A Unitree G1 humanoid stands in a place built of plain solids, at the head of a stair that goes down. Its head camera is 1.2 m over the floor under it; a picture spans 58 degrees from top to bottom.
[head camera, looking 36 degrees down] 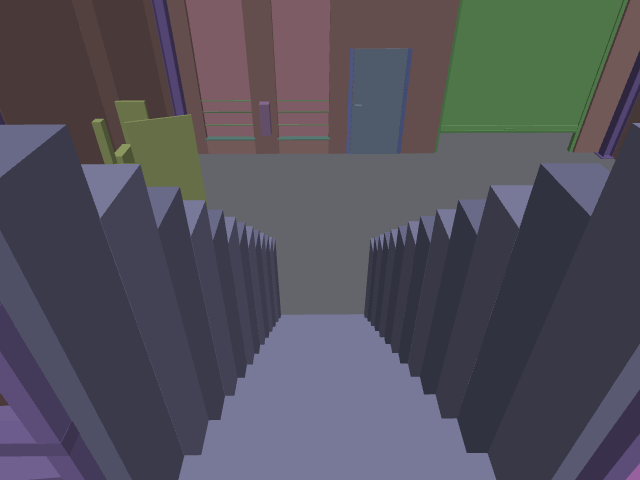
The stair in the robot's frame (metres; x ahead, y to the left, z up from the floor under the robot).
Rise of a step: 0.20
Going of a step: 0.24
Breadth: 1.03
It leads straight ahead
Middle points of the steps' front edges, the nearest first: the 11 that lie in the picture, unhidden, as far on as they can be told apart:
0.73 -0.05 -0.19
0.98 -0.05 -0.39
1.22 -0.05 -0.59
1.46 -0.05 -0.78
1.71 -0.05 -0.98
1.95 -0.04 -1.17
2.19 -0.04 -1.37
2.43 -0.04 -1.56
2.68 -0.04 -1.76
2.92 -0.04 -1.96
3.16 -0.03 -2.15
